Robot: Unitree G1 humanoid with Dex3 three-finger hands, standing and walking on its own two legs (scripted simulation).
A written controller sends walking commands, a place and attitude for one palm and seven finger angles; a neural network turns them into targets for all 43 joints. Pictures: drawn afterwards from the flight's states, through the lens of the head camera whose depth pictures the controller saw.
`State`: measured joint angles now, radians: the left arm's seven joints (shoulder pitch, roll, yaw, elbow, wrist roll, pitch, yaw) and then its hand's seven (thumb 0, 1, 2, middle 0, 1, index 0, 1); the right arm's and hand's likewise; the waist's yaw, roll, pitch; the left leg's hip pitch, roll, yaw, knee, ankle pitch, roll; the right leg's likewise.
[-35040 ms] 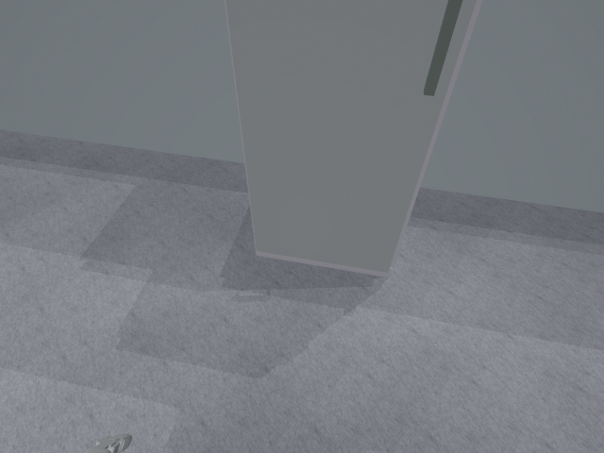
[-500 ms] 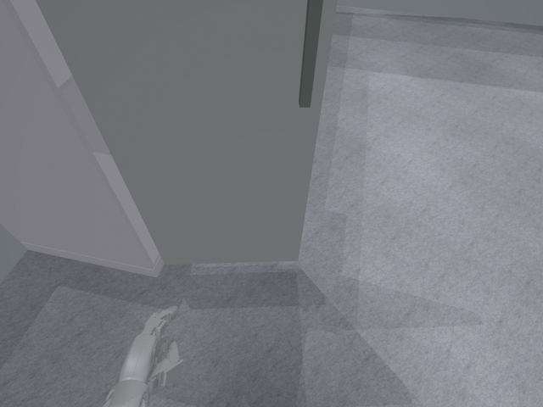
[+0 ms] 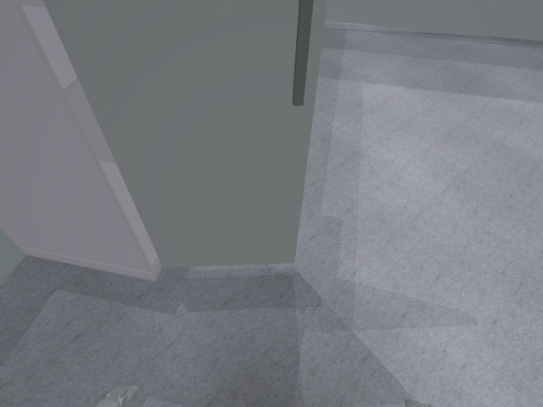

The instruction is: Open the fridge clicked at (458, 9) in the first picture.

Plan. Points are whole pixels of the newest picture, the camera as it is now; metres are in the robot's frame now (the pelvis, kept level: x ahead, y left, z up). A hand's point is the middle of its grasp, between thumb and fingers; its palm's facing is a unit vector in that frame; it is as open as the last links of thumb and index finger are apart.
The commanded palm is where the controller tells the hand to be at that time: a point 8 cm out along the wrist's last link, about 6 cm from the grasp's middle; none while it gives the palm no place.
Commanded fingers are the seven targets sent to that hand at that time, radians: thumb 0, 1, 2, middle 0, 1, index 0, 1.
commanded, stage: let the arm hang, fingers relaxed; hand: right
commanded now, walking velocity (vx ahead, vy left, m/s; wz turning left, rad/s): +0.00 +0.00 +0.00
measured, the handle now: (301, 34) +0.72 +0.02 +0.22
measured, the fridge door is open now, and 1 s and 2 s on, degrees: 75 75 75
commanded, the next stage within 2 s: look to check the result in 0.84 s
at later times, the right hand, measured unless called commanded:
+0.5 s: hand out of the picture -0.01 -0.21 -0.16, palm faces +0.00 +0.97 -0.24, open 7.4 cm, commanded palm none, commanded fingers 0.00 -0.90 -0.90 0.20 0.30 0.20 0.30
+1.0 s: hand out of the picture +0.04 -0.19 -0.16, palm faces -0.01 +0.98 -0.19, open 7.4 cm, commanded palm none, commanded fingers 0.00 -0.90 -0.90 0.20 0.30 0.20 0.30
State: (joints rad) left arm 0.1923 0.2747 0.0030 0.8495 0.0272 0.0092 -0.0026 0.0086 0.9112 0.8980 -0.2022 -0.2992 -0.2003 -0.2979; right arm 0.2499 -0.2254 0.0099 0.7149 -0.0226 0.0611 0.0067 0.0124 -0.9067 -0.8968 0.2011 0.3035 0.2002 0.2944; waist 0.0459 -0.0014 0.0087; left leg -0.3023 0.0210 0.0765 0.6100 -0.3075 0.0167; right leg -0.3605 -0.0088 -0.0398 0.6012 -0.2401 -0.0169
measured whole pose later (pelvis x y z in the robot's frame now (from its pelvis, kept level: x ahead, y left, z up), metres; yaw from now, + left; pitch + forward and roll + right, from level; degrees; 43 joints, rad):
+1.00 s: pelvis +0.02 -0.02 +0.02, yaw +1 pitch +0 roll +0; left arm 0.24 0.16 0.01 1.13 0.02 0.00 0.03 0.01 0.92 0.90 -0.20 -0.30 -0.20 -0.30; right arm 0.24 -0.16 -0.01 1.14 -0.01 0.00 -0.02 0.01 -0.91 -0.90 0.20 0.30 0.20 0.29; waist 0.01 0.00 0.03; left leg -0.18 0.03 0.05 0.41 -0.23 -0.01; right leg -0.23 0.00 -0.07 0.43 -0.19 -0.04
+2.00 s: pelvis +0.05 -0.01 +0.02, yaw +2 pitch -1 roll +0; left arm 0.25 0.14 0.00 1.16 0.01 0.00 0.04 0.01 0.92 0.90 -0.20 -0.30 -0.20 -0.30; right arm 0.26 -0.15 0.00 1.16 -0.01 -0.01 -0.03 0.00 -0.91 -0.90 0.20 0.30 0.20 0.29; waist 0.01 0.01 0.04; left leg -0.11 0.02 0.04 0.38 -0.25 -0.01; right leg -0.17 0.00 -0.07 0.40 -0.22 -0.03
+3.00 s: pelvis +0.05 +0.00 +0.02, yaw +2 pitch -1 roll +0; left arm 0.24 0.14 0.00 1.16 0.01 0.00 0.04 0.01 0.92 0.90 -0.20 -0.30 -0.20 -0.30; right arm 0.25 -0.15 0.00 1.16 -0.01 -0.01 -0.02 0.00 -0.91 -0.90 0.20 0.30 0.20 0.29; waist 0.01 0.01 0.04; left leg -0.11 0.01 0.04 0.37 -0.25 0.00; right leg -0.17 -0.01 -0.07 0.39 -0.21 -0.02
